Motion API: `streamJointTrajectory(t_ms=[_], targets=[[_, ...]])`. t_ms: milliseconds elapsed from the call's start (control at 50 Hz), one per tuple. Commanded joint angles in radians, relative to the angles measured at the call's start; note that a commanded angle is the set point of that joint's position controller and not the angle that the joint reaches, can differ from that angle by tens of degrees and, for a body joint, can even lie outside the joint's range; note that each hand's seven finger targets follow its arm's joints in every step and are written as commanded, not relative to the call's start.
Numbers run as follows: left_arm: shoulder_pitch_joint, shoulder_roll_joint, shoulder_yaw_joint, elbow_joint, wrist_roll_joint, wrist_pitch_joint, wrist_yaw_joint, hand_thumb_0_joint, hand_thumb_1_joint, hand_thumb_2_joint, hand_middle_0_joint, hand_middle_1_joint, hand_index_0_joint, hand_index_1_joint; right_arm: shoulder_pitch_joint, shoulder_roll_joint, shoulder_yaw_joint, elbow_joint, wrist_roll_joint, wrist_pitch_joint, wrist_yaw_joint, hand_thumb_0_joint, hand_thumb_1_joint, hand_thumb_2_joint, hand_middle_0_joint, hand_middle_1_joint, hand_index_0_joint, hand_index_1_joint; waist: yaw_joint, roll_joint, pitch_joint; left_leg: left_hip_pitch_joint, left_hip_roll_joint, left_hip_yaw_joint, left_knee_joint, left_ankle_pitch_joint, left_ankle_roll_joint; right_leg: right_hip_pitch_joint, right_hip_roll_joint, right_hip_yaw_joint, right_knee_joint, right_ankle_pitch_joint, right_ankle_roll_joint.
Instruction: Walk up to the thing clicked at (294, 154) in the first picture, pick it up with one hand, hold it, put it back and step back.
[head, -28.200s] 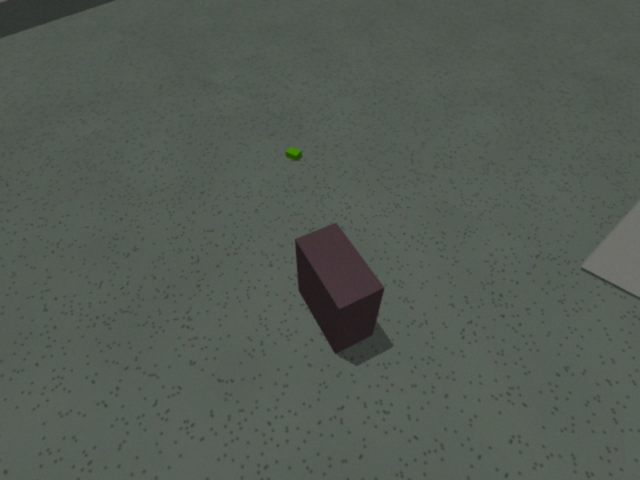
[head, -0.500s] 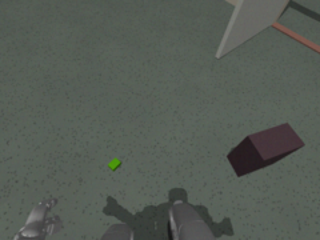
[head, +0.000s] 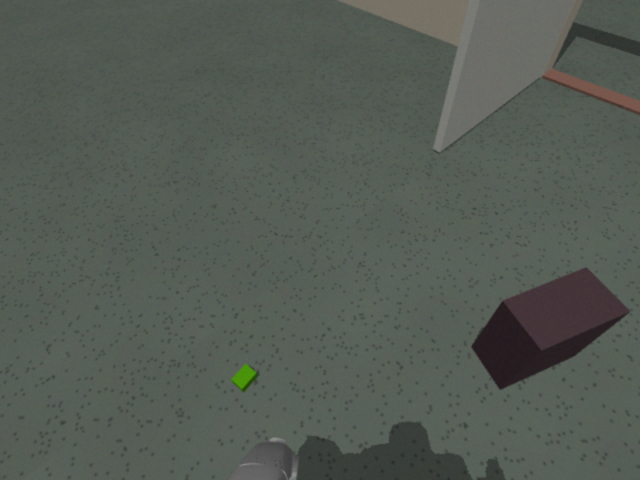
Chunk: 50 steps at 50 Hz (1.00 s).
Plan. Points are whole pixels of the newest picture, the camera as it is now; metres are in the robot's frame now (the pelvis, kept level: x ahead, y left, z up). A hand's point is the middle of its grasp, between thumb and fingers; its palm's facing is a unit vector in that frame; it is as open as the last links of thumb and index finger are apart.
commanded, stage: walk up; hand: left
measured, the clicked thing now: (244, 377) +0.48 +0.29 -0.75
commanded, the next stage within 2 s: none
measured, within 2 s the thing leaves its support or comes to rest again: neither
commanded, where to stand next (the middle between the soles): +0.10 +0.02 m, yaw +0 degrees
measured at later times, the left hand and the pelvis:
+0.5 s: hand out of the picture +0.02 +0.28 -0.15, palm faces -0.02 -0.90 -0.44, open 7.4 cm; pelvis -0.03 +0.00 -0.02, yaw -1 degrees
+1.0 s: hand out of the picture +0.07 +0.26 -0.15, palm faces +0.00 -0.91 -0.41, open 7.4 cm; pelvis -0.02 -0.01 -0.01, yaw +3 degrees
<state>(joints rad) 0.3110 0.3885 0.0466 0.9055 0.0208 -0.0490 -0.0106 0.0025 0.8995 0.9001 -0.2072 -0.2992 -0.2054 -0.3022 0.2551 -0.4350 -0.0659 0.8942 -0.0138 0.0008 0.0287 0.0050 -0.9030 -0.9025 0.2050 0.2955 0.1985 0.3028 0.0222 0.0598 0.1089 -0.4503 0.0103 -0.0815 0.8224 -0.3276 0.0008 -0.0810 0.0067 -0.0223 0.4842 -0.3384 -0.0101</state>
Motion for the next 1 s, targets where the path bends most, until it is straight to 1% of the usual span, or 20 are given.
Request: streamJointTrajectory(t_ms=[0, 40, 80, 100, 140, 320, 340, 360, 380, 420, 460, 540, 600, 620, 640, 660, 820, 880, 920, 980], targets=[[-0.107, 0.247, 0.049, -0.104, -0.027, -0.004, 0.035, 0.000, 0.900, 0.900, -0.200, -0.300, -0.200, -0.300, -0.029, -0.116, -0.029, -0.064, 0.011, -0.007, -0.014, 0.000, -0.900, -0.900, 0.200, 0.300, 0.200, 0.300, -0.014, -0.236, -0.054, 0.183, -0.004, 0.083, -0.135, 0.136, 0.013, -0.137, -0.219, 0.081, 0.019, 0.777, -0.132], [-0.125, 0.245, 0.041, -0.108, -0.036, 0.015, 0.045, 0.000, 0.900, 0.900, -0.200, -0.300, -0.200, -0.300, -0.022, -0.134, -0.038, -0.056, 0.004, -0.005, -0.019, 0.000, -0.900, -0.900, 0.200, 0.300, 0.200, 0.300, -0.040, -0.204, -0.055, 0.271, -0.009, 0.083, -0.250, 0.257, 0.038, -0.200, -0.192, 0.079, 0.118, 0.680, -0.104], [-0.068, 0.204, 0.032, -0.112, -0.053, 0.024, 0.051, 0.000, 0.900, 0.900, -0.200, -0.300, -0.200, -0.300, -0.012, -0.232, -0.063, -0.074, -0.007, -0.008, -0.027, 0.000, -0.900, -0.900, 0.200, 0.300, 0.200, 0.300, -0.043, 0.016, -0.133, 0.378, 0.161, -0.116, -0.308, 0.784, 0.124, -0.252, -0.055, 0.045, 0.331, 0.430, -0.022], [-0.005, 0.185, 0.030, -0.094, -0.068, 0.039, 0.058, 0.000, 0.900, 0.900, -0.200, -0.300, -0.200, -0.300, -0.042, -0.248, -0.061, -0.094, 0.007, -0.011, -0.028, 0.000, -0.900, -0.900, 0.200, 0.300, 0.200, 0.300, -0.020, 0.101, -0.236, 0.365, 0.309, -0.304, -0.348, 0.840, 0.260, -0.209, 0.024, 0.025, 0.490, 0.046, 0.006], [-0.049, 0.211, 0.039, -0.061, -0.054, 0.056, 0.063, 0.000, 0.900, 0.900, -0.200, -0.300, -0.200, -0.300, -0.080, -0.212, -0.057, -0.095, 0.013, -0.003, -0.034, 0.000, -0.900, -0.900, 0.200, 0.300, 0.200, 0.300, -0.029, 0.073, -0.233, 0.230, 0.314, -0.310, -0.393, 0.603, 0.289, -0.183, 0.021, 0.122, 0.618, -0.336, -0.016], [0.073, 0.183, 0.068, 0.006, -0.003, 0.031, 0.046, 0.000, 0.900, 0.900, -0.200, -0.300, -0.200, -0.300, -0.193, -0.178, -0.053, -0.154, -0.003, 0.048, -0.021, 0.000, -0.900, -0.900, 0.200, 0.300, 0.200, 0.300, 0.024, 0.105, -0.200, 0.080, 0.187, -0.154, -0.274, 0.153, 0.150, -0.084, 0.009, -0.003, 0.088, -0.016, -0.017], [0.056, 0.223, 0.079, -0.010, 0.015, 0.025, 0.049, 0.000, 0.900, 0.900, -0.200, -0.300, -0.200, -0.300, -0.186, -0.135, -0.042, -0.157, 0.007, 0.054, -0.021, 0.000, -0.900, -0.900, 0.200, 0.300, 0.200, 0.300, 0.025, -0.034, -0.142, -0.040, 0.120, -0.106, -0.151, 0.066, 0.093, -0.100, -0.084, 0.180, -0.036, -0.103, -0.045], [-0.017, 0.348, 0.109, -0.055, 0.029, 0.020, 0.052, 0.000, 0.900, 0.900, -0.200, -0.300, -0.200, -0.300, -0.221, -0.082, -0.034, -0.174, 0.010, 0.052, -0.022, 0.000, -0.900, -0.900, 0.200, 0.300, 0.200, 0.300, 0.036, -0.291, -0.058, -0.200, -0.089, -0.018, 0.061, -0.182, 0.017, -0.201, -0.367, 0.596, -0.213, -0.167, -0.155], [-0.097, 0.415, 0.118, -0.094, 0.035, 0.016, 0.054, 0.000, 0.900, 0.900, -0.200, -0.300, -0.200, -0.300, -0.267, -0.155, -0.057, -0.174, -0.002, 0.053, -0.041, 0.000, -0.900, -0.900, 0.200, 0.300, 0.200, 0.300, 0.049, -0.273, -0.021, -0.102, -0.068, -0.118, 0.276, -0.270, -0.004, -0.374, -0.496, 0.689, -0.214, -0.011, -0.308], [-0.174, 0.281, 0.088, -0.096, 0.011, 0.003, 0.058, 0.000, 0.900, 0.900, -0.200, -0.300, -0.200, -0.300, -0.168, -0.140, -0.059, -0.124, 0.011, 0.044, -0.036, 0.000, -0.900, -0.900, 0.200, 0.300, 0.200, 0.300, -0.031, -0.078, -0.018, -0.114, -0.095, -0.151, 0.378, -0.162, 0.006, -0.269, -0.336, 0.375, -0.065, 0.345, -0.233], [-0.175, 0.242, 0.084, -0.105, 0.022, -0.007, 0.050, 0.000, 0.900, 0.900, -0.200, -0.300, -0.200, -0.300, -0.109, -0.125, -0.047, -0.100, 0.021, 0.021, -0.034, 0.000, -0.900, -0.900, 0.200, 0.300, 0.200, 0.300, -0.032, -0.160, -0.112, -0.036, -0.064, -0.071, 0.281, -0.105, -0.007, -0.169, -0.251, 0.242, -0.029, 0.319, -0.183], [-0.054, 0.247, 0.086, -0.097, 0.033, -0.004, 0.027, 0.000, 0.900, 0.900, -0.200, -0.300, -0.200, -0.300, -0.173, -0.128, -0.034, -0.097, -0.008, -0.013, -0.013, 0.000, -0.900, -0.900, 0.200, 0.300, 0.200, 0.300, 0.062, -0.264, -0.111, -0.028, -0.036, 0.077, -0.105, -0.189, -0.013, 0.012, -0.238, 0.242, -0.031, 0.050, -0.187], [-0.069, 0.239, 0.064, -0.113, 0.008, 0.017, 0.010, 0.000, 0.900, 0.900, -0.200, -0.300, -0.200, -0.300, -0.055, -0.120, -0.042, -0.053, -0.015, -0.046, -0.019, 0.000, -0.900, -0.900, 0.200, 0.300, 0.200, 0.300, -0.018, -0.191, -0.118, 0.289, -0.062, 0.103, -0.438, 0.028, 0.022, -0.160, -0.193, 0.145, 0.128, 0.182, -0.130], [-0.058, 0.181, 0.046, -0.118, 0.001, 0.020, 0.010, 0.000, 0.900, 0.900, -0.200, -0.300, -0.200, -0.300, 0.016, -0.154, -0.058, -0.038, -0.024, -0.061, -0.027, 0.000, -0.900, -0.900, 0.200, 0.300, 0.200, 0.300, -0.048, -0.081, -0.183, 0.482, 0.043, -0.107, -0.486, 0.010, 0.070, -0.300, -0.134, 0.083, 0.341, 0.191, -0.075], [-0.078, 0.126, 0.033, -0.139, -0.007, 0.021, 0.005, 0.000, 0.900, 0.900, -0.200, -0.300, -0.200, -0.300, 0.049, -0.286, -0.083, -0.047, -0.033, -0.068, -0.029, 0.000, -0.900, -0.900, 0.200, 0.300, 0.200, 0.300, -0.060, 0.143, -0.161, 0.567, 0.296, -0.519, -0.529, -0.088, 0.190, -0.601, 0.017, -0.010, 0.475, -0.179, -0.013], [-0.151, 0.235, 0.061, -0.135, 0.006, 0.019, 0.024, 0.000, 0.900, 0.900, -0.200, -0.300, -0.200, -0.300, 0.074, -0.346, -0.101, -0.044, -0.011, -0.067, -0.025, 0.000, -0.900, -0.900, 0.200, 0.300, 0.200, 0.300, -0.098, 0.088, -0.089, 0.402, 0.414, -0.619, -0.550, -0.099, 0.328, -0.567, -0.049, 0.112, 0.534, -0.299, -0.019], [-0.047, 0.171, 0.051, -0.040, -0.014, 0.004, 0.010, 0.000, 0.900, 0.900, -0.200, -0.300, -0.200, -0.300, -0.090, -0.183, -0.026, -0.083, -0.002, -0.047, -0.032, 0.000, -0.900, -0.900, 0.200, 0.300, 0.200, 0.300, 0.006, 0.114, -0.071, 0.082, 0.161, -0.075, -0.347, 0.375, 0.153, -0.101, -0.014, -0.009, 0.148, 0.045, -0.006], [-0.044, 0.242, 0.061, -0.026, -0.002, -0.013, 0.033, 0.000, 0.900, 0.900, -0.200, -0.300, -0.200, -0.300, -0.077, -0.097, 0.002, -0.084, 0.023, -0.011, -0.031, 0.000, -0.900, -0.900, 0.200, 0.300, 0.200, 0.300, 0.019, -0.060, -0.118, -0.022, 0.041, 0.002, -0.133, 0.131, 0.046, 0.041, -0.132, 0.185, -0.056, 0.251, -0.051], [-0.132, 0.350, 0.073, -0.043, -0.003, -0.016, 0.038, 0.000, 0.900, 0.900, -0.200, -0.300, -0.200, -0.300, -0.031, -0.148, -0.023, -0.047, 0.012, 0.018, -0.041, 0.000, -0.900, -0.900, 0.200, 0.300, 0.200, 0.300, -0.011, -0.199, -0.112, 0.067, -0.010, -0.013, 0.129, -0.279, 0.012, -0.182, -0.426, 0.557, -0.164, 0.158, -0.251], [-0.186, 0.283, 0.056, -0.046, 0.001, -0.014, 0.043, 0.000, 0.900, 0.900, -0.200, -0.300, -0.200, -0.300, -0.013, -0.149, -0.024, -0.007, 0.021, 0.015, -0.038, 0.000, -0.900, -0.900, 0.200, 0.300, 0.200, 0.300, -0.031, -0.183, -0.106, 0.057, 0.015, -0.044, 0.119, -0.228, 0.024, -0.172, -0.315, 0.362, -0.096, 0.223, -0.199]])
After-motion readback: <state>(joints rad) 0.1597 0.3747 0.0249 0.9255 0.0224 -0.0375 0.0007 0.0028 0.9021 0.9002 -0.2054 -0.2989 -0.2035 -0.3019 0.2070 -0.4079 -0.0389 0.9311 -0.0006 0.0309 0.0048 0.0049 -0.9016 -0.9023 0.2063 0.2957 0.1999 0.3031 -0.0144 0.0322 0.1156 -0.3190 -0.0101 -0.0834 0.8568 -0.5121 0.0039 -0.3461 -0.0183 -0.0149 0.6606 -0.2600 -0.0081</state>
